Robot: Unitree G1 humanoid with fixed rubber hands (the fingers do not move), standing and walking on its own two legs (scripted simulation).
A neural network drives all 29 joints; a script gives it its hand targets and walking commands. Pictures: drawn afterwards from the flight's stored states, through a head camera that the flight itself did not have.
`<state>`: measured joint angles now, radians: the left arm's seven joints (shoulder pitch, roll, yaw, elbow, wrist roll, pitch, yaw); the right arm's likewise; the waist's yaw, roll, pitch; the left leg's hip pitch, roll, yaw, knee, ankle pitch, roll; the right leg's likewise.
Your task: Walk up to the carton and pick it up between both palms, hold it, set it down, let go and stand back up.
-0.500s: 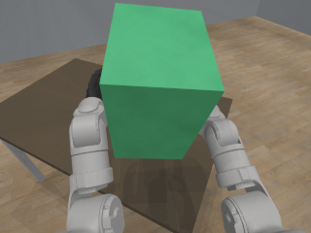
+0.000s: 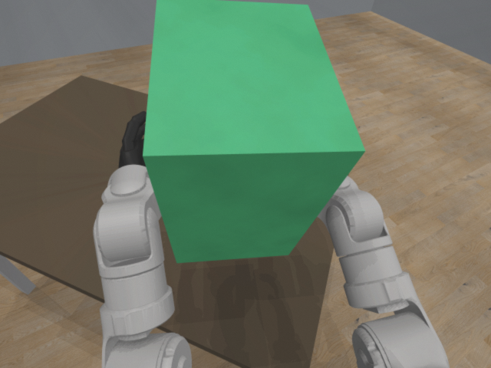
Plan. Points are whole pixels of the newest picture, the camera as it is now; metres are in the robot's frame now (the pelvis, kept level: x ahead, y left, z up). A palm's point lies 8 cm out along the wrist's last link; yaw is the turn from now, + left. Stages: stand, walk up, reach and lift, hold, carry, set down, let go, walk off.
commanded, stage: hold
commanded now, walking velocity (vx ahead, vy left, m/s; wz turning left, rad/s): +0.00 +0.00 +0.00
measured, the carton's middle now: (234, 149) +0.33 +0.01 +0.22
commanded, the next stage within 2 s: none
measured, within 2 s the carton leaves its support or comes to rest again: neither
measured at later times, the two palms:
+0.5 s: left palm (170, 185) +0.31 +0.09 +0.19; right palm (352, 191) +0.31 -0.17 +0.15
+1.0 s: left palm (148, 181) +0.33 +0.12 +0.17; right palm (324, 179) +0.34 -0.13 +0.15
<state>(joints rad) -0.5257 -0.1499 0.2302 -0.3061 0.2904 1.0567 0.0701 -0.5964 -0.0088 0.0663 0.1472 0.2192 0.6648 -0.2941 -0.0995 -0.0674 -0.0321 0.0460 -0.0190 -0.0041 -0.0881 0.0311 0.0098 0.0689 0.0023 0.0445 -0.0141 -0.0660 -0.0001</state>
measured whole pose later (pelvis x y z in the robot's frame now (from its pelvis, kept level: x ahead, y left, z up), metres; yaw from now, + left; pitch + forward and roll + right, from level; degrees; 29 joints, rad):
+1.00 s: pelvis -0.04 -0.02 +0.00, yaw +0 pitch +0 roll +0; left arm -0.67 -0.15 0.35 0.10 0.29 0.83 0.02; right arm -0.69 0.01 -0.03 0.42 0.13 0.53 -0.27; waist -0.03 -0.01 -0.03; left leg -0.03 0.01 -0.03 -0.06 0.08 -0.01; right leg -0.03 0.04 0.03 0.07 -0.05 -0.03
